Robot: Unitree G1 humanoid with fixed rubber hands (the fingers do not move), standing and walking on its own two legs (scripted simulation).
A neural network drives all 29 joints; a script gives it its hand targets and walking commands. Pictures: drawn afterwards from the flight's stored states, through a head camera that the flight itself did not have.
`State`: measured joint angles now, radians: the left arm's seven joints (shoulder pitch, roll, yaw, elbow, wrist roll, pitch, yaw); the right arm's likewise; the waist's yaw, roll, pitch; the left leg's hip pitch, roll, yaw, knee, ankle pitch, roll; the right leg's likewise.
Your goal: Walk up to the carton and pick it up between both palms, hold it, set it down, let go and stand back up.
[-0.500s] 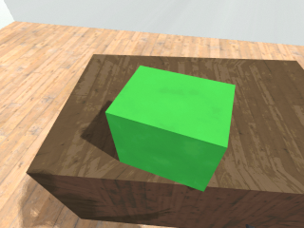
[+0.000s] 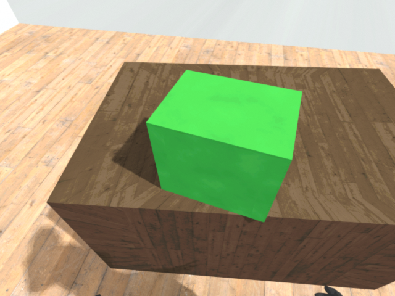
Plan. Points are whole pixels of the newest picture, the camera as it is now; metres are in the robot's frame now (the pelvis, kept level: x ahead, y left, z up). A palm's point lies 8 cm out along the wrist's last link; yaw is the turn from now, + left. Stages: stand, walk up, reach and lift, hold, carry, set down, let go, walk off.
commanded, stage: walk up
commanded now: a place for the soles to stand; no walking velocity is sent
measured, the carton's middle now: (224, 145) +0.49 -0.03 +0.01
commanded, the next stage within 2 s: reach and lift in 1.74 s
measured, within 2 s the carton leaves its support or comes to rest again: neither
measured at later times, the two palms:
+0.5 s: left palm out of the picture +0.05 +0.27 -0.11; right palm out of the picture +0.08 -0.26 -0.11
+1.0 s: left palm out of the picture +0.12 +0.26 -0.10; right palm out of the picture +0.14 -0.26 -0.10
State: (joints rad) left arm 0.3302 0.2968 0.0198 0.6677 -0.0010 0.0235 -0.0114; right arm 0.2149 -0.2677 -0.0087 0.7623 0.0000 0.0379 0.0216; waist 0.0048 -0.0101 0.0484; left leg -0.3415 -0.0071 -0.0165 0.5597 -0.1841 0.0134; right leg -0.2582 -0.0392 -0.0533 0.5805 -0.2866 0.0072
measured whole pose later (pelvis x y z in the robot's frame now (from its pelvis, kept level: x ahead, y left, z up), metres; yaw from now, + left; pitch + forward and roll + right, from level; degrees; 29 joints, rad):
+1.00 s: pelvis +0.03 -0.01 +0.00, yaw -1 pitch -1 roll +0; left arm 0.30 0.29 0.01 0.69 0.00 0.01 -0.01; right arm 0.22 -0.26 0.00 0.74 -0.01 0.02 0.01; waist 0.00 -0.01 0.03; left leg -0.33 0.00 -0.01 0.58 -0.24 0.00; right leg -0.25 -0.03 -0.04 0.59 -0.33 0.01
